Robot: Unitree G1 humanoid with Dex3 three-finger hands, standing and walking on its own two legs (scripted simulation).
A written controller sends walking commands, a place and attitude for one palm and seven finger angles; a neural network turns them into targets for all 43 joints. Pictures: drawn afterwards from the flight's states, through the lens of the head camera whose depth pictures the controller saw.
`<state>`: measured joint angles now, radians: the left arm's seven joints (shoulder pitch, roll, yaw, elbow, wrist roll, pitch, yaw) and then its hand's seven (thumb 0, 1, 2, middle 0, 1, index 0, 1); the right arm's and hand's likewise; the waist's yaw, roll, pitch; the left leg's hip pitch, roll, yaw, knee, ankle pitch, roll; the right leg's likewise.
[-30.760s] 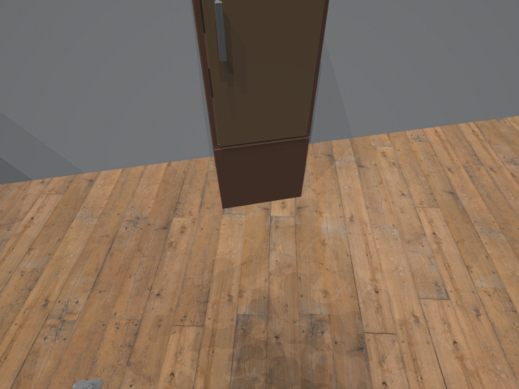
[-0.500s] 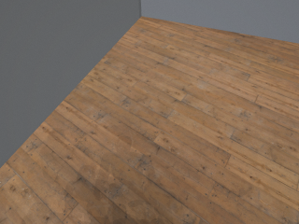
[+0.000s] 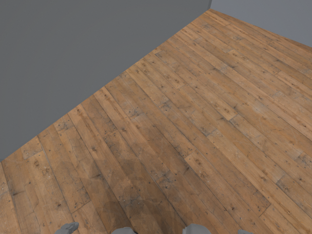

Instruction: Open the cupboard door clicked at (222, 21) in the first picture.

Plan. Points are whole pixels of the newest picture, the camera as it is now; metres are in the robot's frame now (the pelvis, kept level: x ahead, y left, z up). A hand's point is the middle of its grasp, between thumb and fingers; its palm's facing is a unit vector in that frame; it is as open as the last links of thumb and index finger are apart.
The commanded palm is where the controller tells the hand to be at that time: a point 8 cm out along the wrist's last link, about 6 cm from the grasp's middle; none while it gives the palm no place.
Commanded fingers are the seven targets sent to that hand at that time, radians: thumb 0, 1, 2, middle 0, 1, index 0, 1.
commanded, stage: turn to face it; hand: left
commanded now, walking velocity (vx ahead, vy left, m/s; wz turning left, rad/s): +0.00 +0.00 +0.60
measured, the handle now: out of the picture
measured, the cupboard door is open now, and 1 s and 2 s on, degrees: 47 47 47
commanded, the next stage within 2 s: none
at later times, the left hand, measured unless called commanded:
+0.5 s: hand out of the picture +0.03 +0.16 -0.18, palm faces +0.35 -0.90 -0.24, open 7.4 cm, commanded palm none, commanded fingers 0.00 0.90 0.90 -0.20 -0.30 -0.20 -0.30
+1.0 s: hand out of the picture +0.06 +0.12 -0.16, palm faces +0.60 -0.77 -0.23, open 7.4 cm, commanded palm none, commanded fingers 0.00 0.90 0.90 -0.20 -0.30 -0.20 -0.30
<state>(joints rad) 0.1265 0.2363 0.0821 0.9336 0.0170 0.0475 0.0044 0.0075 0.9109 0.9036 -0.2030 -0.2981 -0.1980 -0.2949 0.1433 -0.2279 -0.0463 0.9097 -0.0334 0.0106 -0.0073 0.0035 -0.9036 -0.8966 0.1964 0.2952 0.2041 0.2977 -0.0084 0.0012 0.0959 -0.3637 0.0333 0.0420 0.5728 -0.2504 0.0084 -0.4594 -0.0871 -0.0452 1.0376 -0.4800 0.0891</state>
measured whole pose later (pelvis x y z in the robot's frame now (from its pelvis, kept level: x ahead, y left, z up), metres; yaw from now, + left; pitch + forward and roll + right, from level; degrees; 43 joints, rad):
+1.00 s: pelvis +0.11 -0.08 +0.00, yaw +39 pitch +1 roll +2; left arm 0.19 0.19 0.04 0.88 0.03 0.01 0.01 0.01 0.90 0.90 -0.21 -0.30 -0.20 -0.30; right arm 0.14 -0.24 -0.07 0.91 -0.01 0.07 0.03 0.01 -0.91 -0.90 0.19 0.29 0.20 0.30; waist -0.02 -0.02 0.11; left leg -0.41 0.02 0.08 0.83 -0.45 -0.06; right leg -0.23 -0.15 -0.18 0.56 -0.34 0.03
